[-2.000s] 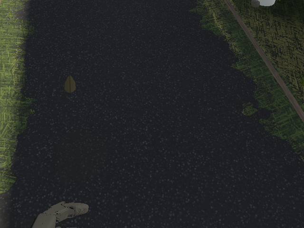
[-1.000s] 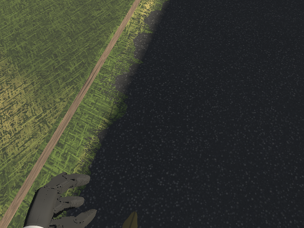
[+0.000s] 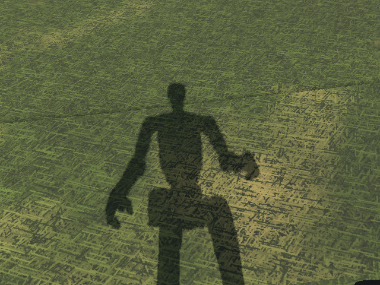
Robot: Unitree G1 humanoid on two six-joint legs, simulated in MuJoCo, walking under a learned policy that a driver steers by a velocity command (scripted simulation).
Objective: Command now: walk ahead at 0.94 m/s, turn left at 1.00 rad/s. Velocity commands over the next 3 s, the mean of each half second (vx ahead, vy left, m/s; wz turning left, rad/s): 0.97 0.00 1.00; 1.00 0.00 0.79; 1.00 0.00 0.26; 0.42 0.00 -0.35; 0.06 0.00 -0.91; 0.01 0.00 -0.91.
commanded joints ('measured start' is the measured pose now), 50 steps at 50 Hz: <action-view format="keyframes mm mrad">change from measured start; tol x32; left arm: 1 49 69 12 -13 3 -31 -7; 29 -396 48 -42 -262 -2 15 -21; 34 256 279 54 -106 40 0 50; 50 48 162 15 78 -14 -54 -15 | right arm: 1 -129 -14 10 -89 2 -5 13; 9 -269 29 49 -100 4 -8 25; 13 316 -133 -42 97 15 -23 -42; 50 -202 21 66 -35 -3 -48 14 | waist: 1 1 -152 113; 13 -313 -145 -149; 32 73 -27 -121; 35 52 -485 -401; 50 -79 -114 166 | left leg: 1 -219 41 -3 -8 91 2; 11 373 -126 258 -489 -103 168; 15 1220 231 -716 -872 -255 429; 24 327 -24 -337 -1106 139 280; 31 577 -11 -357 -811 809 134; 33 390 -64 -303 -312 668 89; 34 137 -160 -194 58 -276 80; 50 233 -25 141 -554 129 95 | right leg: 1 97 -215 118 -219 142 -6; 11 186 -270 -147 205 1542 11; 12 67 -287 -120 468 1482 -19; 14 -608 -26 -84 1159 -145 18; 15 -780 21 133 1285 -132 26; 32 128 37 138 187 214 -6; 35 571 -481 1000 -57 -353 -134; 40 22 -290 437 -135 -65 -117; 50 -23 -226 -55 -347 747 -113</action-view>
